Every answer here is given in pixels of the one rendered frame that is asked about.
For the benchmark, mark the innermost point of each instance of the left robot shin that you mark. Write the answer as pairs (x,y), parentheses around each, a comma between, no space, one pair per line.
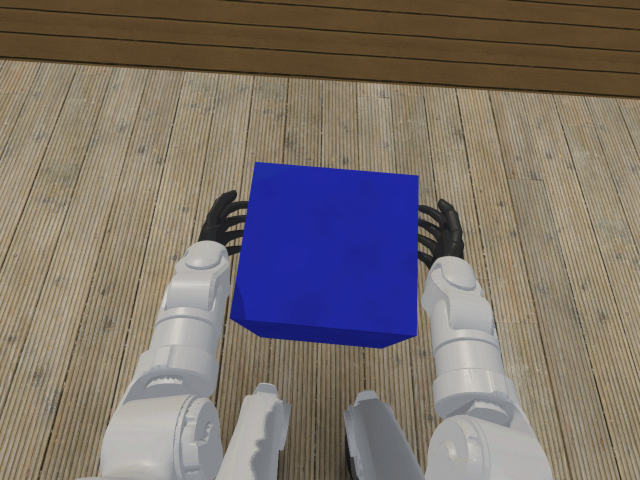
(262,387)

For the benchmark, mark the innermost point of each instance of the right robot forearm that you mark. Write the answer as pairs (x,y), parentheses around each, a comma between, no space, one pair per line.
(469,368)

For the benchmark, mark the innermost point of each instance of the left robot hand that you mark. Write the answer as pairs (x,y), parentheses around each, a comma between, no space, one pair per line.
(216,222)

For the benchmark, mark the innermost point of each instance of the robot left upper arm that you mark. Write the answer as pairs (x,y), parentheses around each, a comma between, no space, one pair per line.
(164,438)

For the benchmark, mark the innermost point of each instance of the left robot thigh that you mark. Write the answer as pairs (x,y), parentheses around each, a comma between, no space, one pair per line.
(260,433)

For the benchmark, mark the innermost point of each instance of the carton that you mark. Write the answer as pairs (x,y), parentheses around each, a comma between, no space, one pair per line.
(329,256)

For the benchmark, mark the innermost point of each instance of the right robot hand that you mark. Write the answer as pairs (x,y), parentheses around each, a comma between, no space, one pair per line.
(448,235)

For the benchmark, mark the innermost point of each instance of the left robot forearm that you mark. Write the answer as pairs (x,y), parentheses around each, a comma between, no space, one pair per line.
(182,354)

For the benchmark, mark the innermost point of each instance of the robot right upper arm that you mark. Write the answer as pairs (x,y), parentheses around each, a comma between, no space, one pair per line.
(463,447)

